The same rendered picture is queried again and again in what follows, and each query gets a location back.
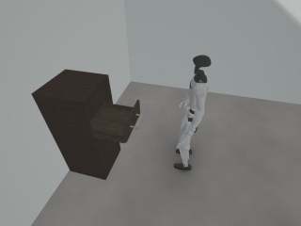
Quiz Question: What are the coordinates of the robot right foot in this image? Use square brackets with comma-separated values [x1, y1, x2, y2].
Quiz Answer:
[176, 149, 192, 154]

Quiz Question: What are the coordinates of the handle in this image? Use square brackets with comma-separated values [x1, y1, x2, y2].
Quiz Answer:
[130, 114, 145, 130]

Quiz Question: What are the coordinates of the drawer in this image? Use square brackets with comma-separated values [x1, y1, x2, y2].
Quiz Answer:
[90, 100, 140, 143]

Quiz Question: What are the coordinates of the cabinet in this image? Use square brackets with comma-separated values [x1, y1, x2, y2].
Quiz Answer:
[32, 69, 121, 180]

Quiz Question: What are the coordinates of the robot left foot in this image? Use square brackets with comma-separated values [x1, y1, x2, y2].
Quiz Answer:
[174, 163, 192, 170]

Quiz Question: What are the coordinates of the right robot hand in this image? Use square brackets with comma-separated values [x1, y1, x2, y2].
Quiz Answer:
[179, 98, 189, 109]

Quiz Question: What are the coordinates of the left robot hand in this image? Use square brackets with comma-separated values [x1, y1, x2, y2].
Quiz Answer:
[176, 136, 191, 152]

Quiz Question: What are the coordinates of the left robot upper arm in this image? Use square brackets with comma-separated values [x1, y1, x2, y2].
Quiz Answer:
[194, 84, 206, 117]

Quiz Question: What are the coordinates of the robot left forearm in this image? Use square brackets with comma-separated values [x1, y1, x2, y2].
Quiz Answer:
[185, 111, 202, 138]

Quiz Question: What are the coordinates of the robot foot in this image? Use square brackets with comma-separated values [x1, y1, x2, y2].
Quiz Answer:
[176, 149, 192, 154]
[174, 163, 192, 170]

